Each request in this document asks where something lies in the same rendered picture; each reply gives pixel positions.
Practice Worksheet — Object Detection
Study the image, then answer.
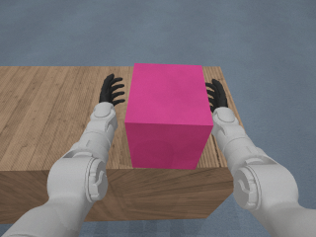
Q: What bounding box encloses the robot right upper arm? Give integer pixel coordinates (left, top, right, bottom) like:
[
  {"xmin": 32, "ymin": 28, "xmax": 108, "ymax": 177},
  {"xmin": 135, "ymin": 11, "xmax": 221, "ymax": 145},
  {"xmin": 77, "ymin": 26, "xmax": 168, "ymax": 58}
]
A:
[{"xmin": 233, "ymin": 164, "xmax": 316, "ymax": 237}]

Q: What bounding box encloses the right robot forearm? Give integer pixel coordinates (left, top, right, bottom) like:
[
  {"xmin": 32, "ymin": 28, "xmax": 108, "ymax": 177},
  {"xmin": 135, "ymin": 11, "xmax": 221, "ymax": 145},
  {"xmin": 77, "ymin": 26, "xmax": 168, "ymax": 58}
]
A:
[{"xmin": 211, "ymin": 107, "xmax": 299, "ymax": 197}]

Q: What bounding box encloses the robot left hand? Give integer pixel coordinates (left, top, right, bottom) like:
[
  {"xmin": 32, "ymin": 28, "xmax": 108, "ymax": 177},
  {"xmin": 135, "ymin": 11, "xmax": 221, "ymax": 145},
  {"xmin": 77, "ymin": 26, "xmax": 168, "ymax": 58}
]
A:
[{"xmin": 99, "ymin": 73, "xmax": 125, "ymax": 106}]

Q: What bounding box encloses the robot right hand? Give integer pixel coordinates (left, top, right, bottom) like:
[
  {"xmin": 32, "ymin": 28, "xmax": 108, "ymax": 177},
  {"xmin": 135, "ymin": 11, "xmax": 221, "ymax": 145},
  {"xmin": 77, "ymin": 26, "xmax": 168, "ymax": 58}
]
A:
[{"xmin": 205, "ymin": 79, "xmax": 228, "ymax": 113}]

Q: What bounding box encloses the carton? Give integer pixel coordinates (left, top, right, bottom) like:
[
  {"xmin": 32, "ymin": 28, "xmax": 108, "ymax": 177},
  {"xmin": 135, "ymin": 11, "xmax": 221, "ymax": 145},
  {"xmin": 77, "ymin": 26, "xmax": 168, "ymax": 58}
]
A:
[{"xmin": 124, "ymin": 63, "xmax": 213, "ymax": 170}]

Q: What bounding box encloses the left robot forearm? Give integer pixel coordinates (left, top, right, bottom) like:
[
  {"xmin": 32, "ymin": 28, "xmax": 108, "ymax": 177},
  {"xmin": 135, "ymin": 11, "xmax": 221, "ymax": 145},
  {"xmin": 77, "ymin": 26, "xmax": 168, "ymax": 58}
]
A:
[{"xmin": 46, "ymin": 102, "xmax": 119, "ymax": 195}]

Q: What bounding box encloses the pedestal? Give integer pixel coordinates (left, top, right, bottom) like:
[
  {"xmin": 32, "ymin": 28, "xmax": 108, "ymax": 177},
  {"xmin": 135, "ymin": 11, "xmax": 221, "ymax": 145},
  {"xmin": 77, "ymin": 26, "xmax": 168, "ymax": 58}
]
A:
[{"xmin": 0, "ymin": 66, "xmax": 246, "ymax": 224}]

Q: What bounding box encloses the robot left upper arm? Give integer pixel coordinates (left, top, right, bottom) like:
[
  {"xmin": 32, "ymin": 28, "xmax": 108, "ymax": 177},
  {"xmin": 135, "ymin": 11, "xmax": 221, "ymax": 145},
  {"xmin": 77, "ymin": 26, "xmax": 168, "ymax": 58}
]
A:
[{"xmin": 1, "ymin": 157, "xmax": 109, "ymax": 237}]

